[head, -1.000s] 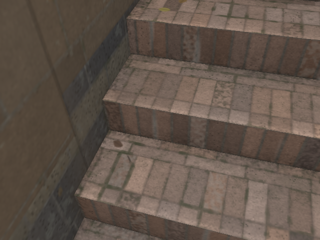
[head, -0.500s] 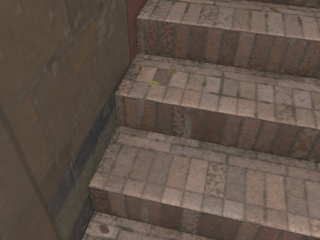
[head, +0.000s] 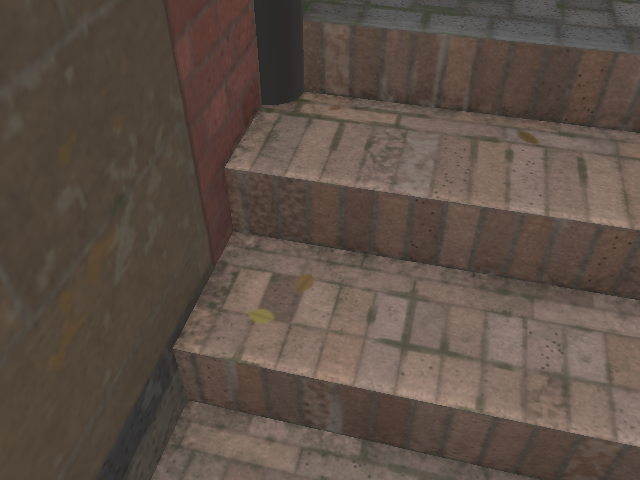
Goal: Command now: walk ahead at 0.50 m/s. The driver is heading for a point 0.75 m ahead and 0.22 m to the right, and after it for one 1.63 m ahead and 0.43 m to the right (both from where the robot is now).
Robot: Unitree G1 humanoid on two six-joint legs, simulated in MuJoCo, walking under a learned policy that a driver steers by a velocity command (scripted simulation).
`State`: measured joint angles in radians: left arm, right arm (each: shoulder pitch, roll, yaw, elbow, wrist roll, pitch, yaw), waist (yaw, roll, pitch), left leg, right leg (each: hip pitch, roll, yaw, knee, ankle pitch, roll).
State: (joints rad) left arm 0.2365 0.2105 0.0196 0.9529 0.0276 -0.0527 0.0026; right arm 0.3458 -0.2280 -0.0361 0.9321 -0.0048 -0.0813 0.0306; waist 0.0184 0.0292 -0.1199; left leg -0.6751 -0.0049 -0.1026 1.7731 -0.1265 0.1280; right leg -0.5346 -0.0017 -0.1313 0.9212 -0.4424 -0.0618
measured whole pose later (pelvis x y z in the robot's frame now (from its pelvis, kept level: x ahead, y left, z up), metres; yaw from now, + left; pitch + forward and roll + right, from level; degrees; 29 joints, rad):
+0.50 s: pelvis +0.28 +0.02 +0.16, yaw -2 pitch +2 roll +0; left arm 0.30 0.21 0.03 0.97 -0.01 -0.06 -0.01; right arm 0.23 -0.25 -0.01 1.00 -0.04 -0.05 0.00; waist 0.03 0.03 -0.07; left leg -0.61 0.03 0.19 0.91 -0.34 0.10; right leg -0.65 0.06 0.15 1.77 -0.01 -0.13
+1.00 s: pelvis +0.55 -0.10 +0.25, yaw -15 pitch +2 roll -3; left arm -0.01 0.13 0.00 0.64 -0.02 0.00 -0.03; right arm 0.50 -0.17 -0.01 1.03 0.00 -0.05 -0.05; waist -0.01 0.04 -0.01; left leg -0.01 0.21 0.17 0.61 -0.16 -0.01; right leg -0.88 0.03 -0.18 1.28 -0.50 -0.14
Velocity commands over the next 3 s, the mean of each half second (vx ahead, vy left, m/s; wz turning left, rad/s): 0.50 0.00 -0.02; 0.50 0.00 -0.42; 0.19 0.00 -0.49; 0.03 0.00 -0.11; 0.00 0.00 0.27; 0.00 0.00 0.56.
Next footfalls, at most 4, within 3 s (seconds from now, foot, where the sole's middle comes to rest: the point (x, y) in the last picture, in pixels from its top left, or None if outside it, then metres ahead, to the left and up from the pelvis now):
0.34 left None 0.40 0.09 -0.56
0.96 right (465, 336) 0.69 -0.21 -0.39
1.48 left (464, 162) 0.98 -0.23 -0.22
1.98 right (613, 199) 0.87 -0.48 -0.23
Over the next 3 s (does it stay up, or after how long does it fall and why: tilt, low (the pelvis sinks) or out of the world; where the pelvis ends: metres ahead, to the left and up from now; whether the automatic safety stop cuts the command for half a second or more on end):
stays up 0.93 -0.37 0.54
